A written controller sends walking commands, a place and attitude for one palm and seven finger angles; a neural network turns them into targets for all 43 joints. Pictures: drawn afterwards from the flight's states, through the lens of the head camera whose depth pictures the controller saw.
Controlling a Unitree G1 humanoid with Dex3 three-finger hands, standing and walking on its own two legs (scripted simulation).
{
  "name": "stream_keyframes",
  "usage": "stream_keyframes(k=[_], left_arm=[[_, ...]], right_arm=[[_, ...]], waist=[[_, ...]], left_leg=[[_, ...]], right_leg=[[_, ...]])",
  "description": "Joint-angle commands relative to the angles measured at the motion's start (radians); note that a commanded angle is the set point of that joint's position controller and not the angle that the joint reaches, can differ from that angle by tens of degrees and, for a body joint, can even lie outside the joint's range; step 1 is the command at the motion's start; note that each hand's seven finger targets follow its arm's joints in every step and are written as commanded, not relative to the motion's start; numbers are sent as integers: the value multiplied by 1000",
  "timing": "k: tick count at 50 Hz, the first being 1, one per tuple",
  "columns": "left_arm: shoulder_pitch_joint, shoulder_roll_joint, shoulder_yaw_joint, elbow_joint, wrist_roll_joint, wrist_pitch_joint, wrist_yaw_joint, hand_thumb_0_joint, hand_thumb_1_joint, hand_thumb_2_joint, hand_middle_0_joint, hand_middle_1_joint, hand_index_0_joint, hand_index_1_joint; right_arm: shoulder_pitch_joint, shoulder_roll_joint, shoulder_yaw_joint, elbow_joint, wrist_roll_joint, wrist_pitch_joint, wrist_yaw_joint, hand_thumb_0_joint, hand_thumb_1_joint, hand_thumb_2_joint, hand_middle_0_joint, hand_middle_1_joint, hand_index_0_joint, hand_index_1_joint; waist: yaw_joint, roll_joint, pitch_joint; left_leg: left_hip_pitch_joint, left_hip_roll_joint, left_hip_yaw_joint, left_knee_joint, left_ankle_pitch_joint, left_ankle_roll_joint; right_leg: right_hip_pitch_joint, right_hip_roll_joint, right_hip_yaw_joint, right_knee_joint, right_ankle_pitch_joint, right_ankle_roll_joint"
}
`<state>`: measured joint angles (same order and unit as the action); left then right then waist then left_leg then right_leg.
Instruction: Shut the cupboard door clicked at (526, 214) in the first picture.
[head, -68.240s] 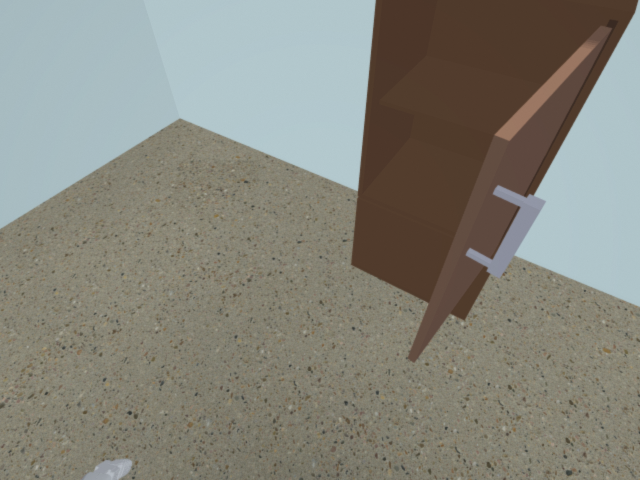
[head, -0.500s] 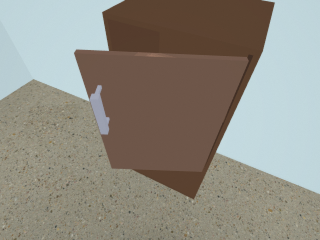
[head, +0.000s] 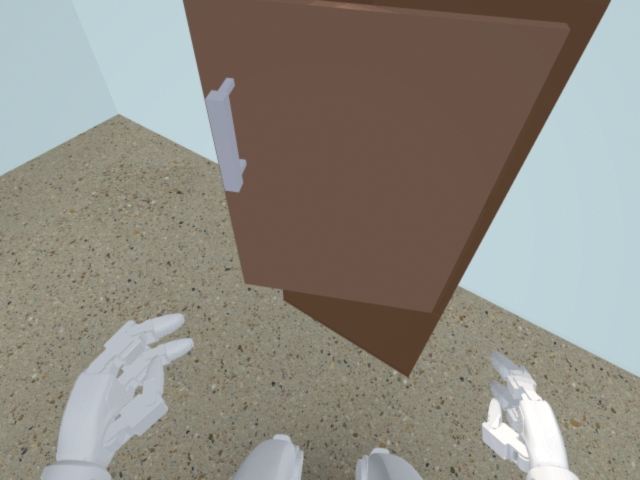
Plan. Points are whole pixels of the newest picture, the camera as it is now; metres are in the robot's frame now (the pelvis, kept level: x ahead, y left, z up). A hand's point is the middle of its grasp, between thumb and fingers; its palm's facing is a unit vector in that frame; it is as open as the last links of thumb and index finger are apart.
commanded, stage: raise the hand and make a fist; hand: left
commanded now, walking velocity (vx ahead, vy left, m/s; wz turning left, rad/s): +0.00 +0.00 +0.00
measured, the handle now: (231, 137) +0.52 +0.18 +0.15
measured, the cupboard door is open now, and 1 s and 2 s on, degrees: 24 24 24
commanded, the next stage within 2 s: bring the fist close to the handle in 1.42 s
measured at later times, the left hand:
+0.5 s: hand (156, 321) +0.25 +0.20 +0.10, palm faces -0.05 -1.00 -0.03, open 3.5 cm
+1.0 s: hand (123, 280) +0.27 +0.23 +0.15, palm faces -0.03 -1.00 -0.05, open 3.1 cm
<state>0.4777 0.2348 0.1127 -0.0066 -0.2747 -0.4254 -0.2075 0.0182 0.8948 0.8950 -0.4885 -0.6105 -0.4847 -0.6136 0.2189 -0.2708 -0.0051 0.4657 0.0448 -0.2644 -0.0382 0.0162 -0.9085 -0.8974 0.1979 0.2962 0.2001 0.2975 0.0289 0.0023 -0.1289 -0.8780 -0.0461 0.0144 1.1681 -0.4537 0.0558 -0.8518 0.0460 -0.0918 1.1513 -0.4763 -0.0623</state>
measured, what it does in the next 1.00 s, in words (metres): rises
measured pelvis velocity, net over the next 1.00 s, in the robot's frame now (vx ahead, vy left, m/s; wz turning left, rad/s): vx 0.06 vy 0.04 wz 0.02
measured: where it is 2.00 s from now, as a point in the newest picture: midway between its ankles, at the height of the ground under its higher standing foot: outside the picture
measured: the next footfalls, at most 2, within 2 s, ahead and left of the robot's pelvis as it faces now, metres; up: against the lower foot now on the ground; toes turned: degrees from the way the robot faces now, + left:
none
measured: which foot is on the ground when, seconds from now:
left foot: down 0.00-1.00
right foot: down 0.00-1.00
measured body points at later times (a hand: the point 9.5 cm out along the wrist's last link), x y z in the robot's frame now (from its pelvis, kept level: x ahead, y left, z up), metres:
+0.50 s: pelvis +0.05 +0.03 +0.03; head +0.10 +0.03 +0.48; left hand +0.25 +0.26 +0.11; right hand +0.23 -0.21 -0.04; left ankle +0.07 +0.08 -0.64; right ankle +0.06 -0.08 -0.64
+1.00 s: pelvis +0.06 +0.04 +0.05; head +0.08 +0.04 +0.50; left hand +0.27 +0.28 +0.15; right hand +0.24 -0.18 -0.01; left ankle +0.07 +0.08 -0.64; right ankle +0.06 -0.08 -0.64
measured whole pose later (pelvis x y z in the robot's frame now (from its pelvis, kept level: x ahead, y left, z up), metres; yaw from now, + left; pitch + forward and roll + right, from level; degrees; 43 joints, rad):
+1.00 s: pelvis +0.06 +0.04 +0.05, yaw +1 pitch +7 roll -3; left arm 0.35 0.29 0.16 -0.17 -0.30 -0.19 -0.27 0.02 0.89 0.90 -1.29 -1.49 -1.29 -1.49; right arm 0.26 -0.24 0.07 0.50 0.04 -0.19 -0.05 0.02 -0.90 -0.90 0.20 0.30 0.20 0.30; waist 0.03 0.05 -0.09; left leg -0.59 -0.08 0.00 0.88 -0.41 0.10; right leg -0.53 0.04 -0.06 0.82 -0.40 -0.02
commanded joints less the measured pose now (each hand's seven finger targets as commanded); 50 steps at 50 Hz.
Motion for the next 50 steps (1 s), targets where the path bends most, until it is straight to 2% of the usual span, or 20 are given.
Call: stream_keyframes(k=[1, 3, 6, 8, 10, 11, 13, 16, 18, 21, 25, 27, 30, 33, 35, 36, 38, 41, 43, 50], left_arm=[[-233, 135, 5, -281, -4, -118, -27, 0, 900, 900, -658, -800, -658, -800], [-200, 165, 32, -204, -13, -58, -68, 0, 900, 900, -695, -840, -695, -840], [-139, 191, 86, -226, -39, 41, -105, 0, 900, 900, -750, -900, -750, -900], [-109, 208, 135, -260, -53, 82, -91, 0, 900, 900, -787, -940, -787, -940], [-88, 178, 144, -309, -68, 82, -70, 0, 900, 900, -823, -980, -823, -980], [-67, 170, 152, -304, -69, 77, -59, 0, 900, 900, -842, -1000, -842, -1000], [-70, 154, 133, -308, -58, 55, -46, 0, 900, 900, -878, -1040, -878, -1040], [-26, 124, 97, -301, -44, 33, -53, 0, 900, 900, -933, -1100, -933, -1100], [-26, 127, 84, -319, -36, 34, -61, 0, 900, 900, -970, -1140, -970, -1140], [-20, 135, 91, -349, -36, 42, -67, 0, 900, 900, -1025, -1200, -1025, -1200], [-29, 136, 102, -397, -37, 51, -51, 0, 900, 900, -1098, -1280, -1098, -1280], [-41, 129, 90, -405, -34, 55, -46, 0, 900, 900, -1135, -1320, -1135, -1320], [-49, 135, 97, -405, -33, 72, -47, 0, 900, 900, -1190, -1380, -1190, -1380], [-65, 150, 107, -388, -30, 96, -55, 0, 900, 900, -1245, -1440, -1245, -1440], [-93, 140, 89, -404, -31, 111, -62, 0, 900, 900, -1282, -1480, -1282, -1480], [-106, 139, 88, -400, -33, 119, -63, 0, 900, 900, -1300, -1500, -1300, -1500], [-127, 168, 112, -404, -31, 128, -57, 0, 900, 900, -1300, -1500, -1300, -1500], [-161, 156, 104, -403, -33, 141, -56, 0, 900, 900, -1300, -1500, -1300, -1500], [-189, 178, 122, -385, -34, 154, -56, 0, 900, 900, -1300, -1500, -1300, -1500], [-248, 184, 137, -366, -46, 195, -68, 0, 900, 900, -1300, -1500, -1300, -1500]], right_arm=[[-40, -119, -16, -103, 0, -81, -17, 0, -900, -900, 200, 300, 200, 300], [-33, -125, -12, -93, 4, -75, -22, 0, -900, -900, 200, 300, 200, 300], [-37, -114, -18, -121, 14, -57, -24, 0, -900, -900, 200, 300, 200, 300], [-46, -100, -15, -128, 11, -46, -26, 0, -900, -900, 200, 300, 200, 300], [-52, -83, -16, -129, 4, -43, -25, 0, -900, -900, 200, 300, 200, 300], [-47, -78, -17, -121, 0, -38, -23, 0, -900, -900, 200, 300, 200, 300], [-43, -79, -15, -111, -7, -37, -20, 0, -900, -900, 200, 300, 200, 300], [-23, -85, -24, -106, -13, -36, -11, 0, -900, -900, 200, 300, 200, 300], [-18, -94, -26, -109, -14, -33, -9, 0, -900, -900, 200, 300, 200, 300], [-4, -96, -31, -120, -12, -24, -9, 0, -900, -900, 200, 300, 200, 300], [2, -94, -30, -128, -12, -8, -10, 0, -900, -900, 200, 300, 200, 300], [4, -96, -28, -133, -10, 0, -10, 0, -900, -900, 200, 300, 200, 300], [7, -98, -25, -136, -10, 9, -10, 0, -900, -900, 200, 300, 200, 300], [8, -104, -24, -133, -7, 19, -10, 0, -900, -900, 200, 300, 200, 300], [4, -104, -17, -141, -5, 21, -9, 0, -900, -900, 200, 300, 200, 300], [3, -105, -13, -143, -4, 22, -10, 0, -900, -900, 200, 300, 200, 300], [-5, -109, -13, -139, -3, 21, -11, 0, -900, -900, 200, 300, 200, 300], [-11, -107, -3, -141, -2, 18, -12, 0, -900, -900, 200, 300, 200, 300], [-15, -113, 0, -133, -2, 17, -15, 0, -900, -900, 200, 300, 200, 300], [-26, -113, 6, -118, 2, 1, -20, 0, -900, -900, 200, 300, 200, 300]], waist=[[-92, 58, -54], [-81, 47, -52], [-35, 23, -140], [-11, 33, -165], [-2, 14, -180], [-3, -8, -166], [-10, 6, -144], [-18, 12, -163], [-18, 42, -160], [-17, 24, -191], [-10, 42, -199], [-17, 53, -173], [-12, 69, -180], [-17, 42, -171], [-18, 83, -157], [-21, 76, -141], [-18, 68, -136], [-17, 86, -117], [-20, 66, -99], [-15, 68, -95]], left_leg=[[27, 30, -86, -169, -175, -15], [5, 30, -80, -165, -147, -13], [41, 30, -72, -192, -63, -14], [77, 32, -78, -210, 1, -15], [112, 32, -87, -228, 76, -21], [122, 34, -90, -237, 103, -22], [144, 34, -94, -249, 153, -20], [210, 37, -100, -272, 220, -24], [245, 37, -102, -284, 255, -25], [290, 39, -107, -304, 295, -35], [349, 47, -118, -328, 372, -55], [367, 53, -127, -344, 358, -63], [395, 57, -133, -358, 393, -72], [408, 62, -139, -371, 387, -73], [428, 65, -147, -393, 378, -80], [429, 68, -158, -406, 344, -82], [433, 69, -161, -420, 316, -80], [450, 73, -180, -455, 260, -86], [440, 71, -181, -472, 210, -81], [465, 66, -168, -506, 206, -75]], right_leg=[[38, -39, 217, -342, -308, 30], [84, -47, 240, -376, -322, 34], [203, -65, 250, -412, -286, 42], [255, -63, 238, -413, -214, 42], [286, -60, 210, -398, -83, 47], [287, -53, 193, -390, -25, 49], [280, -39, 158, -359, 72, 43], [258, -24, 101, -313, 200, 41], [246, -15, 77, -299, 235, 33], [258, -12, 58, -297, 266, 32], [265, -5, 38, -292, 301, 27], [243, -3, 30, -301, 276, 27], [256, -3, 26, -309, 287, 26], [269, -1, 27, -327, 286, 26], [265, -3, 21, -336, 271, 26], [261, -1, 18, -343, 250, 26], [277, -1, 23, -356, 241, 23], [274, -2, 17, -370, 209, 24], [287, -2, 21, -388, 196, 22], [347, -8, 26, -435, 211, 22]])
